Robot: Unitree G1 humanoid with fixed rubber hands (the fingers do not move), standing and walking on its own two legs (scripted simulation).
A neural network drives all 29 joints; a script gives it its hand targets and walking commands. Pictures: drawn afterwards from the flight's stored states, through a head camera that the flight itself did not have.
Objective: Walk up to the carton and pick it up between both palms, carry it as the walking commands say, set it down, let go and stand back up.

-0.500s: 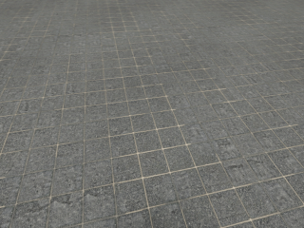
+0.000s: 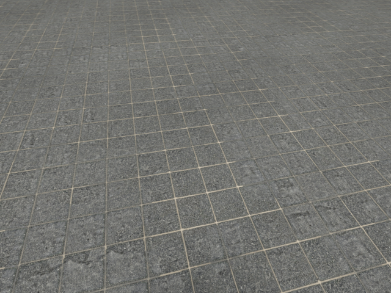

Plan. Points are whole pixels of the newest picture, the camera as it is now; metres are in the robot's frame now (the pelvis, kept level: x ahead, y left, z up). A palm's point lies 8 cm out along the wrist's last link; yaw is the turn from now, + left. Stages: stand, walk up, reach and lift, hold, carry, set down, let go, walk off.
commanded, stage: stand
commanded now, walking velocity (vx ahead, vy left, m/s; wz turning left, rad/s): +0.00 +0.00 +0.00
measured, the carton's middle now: out of the picture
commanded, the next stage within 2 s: walk up in 0.08 s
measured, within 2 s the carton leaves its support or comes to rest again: neither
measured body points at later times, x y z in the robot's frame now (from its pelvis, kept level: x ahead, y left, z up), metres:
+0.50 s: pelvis +0.00 -0.01 -0.02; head +0.04 -0.01 +0.43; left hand +0.08 +0.28 -0.14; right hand +0.10 -0.29 -0.16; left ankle +0.00 +0.10 -0.73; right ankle +0.00 -0.13 -0.75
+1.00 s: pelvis -0.02 +0.03 -0.01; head +0.02 +0.07 +0.43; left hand -0.02 +0.30 -0.17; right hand +0.17 -0.18 -0.14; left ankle +0.00 +0.12 -0.74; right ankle +0.03 -0.11 -0.69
